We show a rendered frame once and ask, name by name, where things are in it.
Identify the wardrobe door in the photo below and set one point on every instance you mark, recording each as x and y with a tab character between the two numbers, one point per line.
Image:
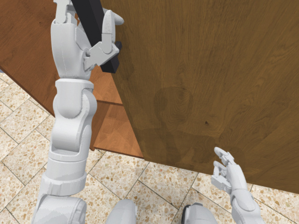
200	74

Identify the robot left upper arm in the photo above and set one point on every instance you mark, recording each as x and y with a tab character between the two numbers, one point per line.
71	210

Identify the left robot thigh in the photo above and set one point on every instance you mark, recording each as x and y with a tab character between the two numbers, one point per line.
124	212

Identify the right robot hand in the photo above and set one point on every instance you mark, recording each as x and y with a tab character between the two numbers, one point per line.
232	177

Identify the left robot hand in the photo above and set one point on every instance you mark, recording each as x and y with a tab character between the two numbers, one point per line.
70	43

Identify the robot right forearm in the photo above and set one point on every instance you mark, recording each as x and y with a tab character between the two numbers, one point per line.
244	209

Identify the robot thigh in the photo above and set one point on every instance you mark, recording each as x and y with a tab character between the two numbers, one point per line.
197	214
124	212

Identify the handle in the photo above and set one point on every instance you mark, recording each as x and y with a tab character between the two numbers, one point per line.
91	15

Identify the robot left forearm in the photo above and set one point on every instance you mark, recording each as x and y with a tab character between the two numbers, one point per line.
74	107

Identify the right robot thigh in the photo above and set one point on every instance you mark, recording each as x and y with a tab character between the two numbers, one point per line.
197	214

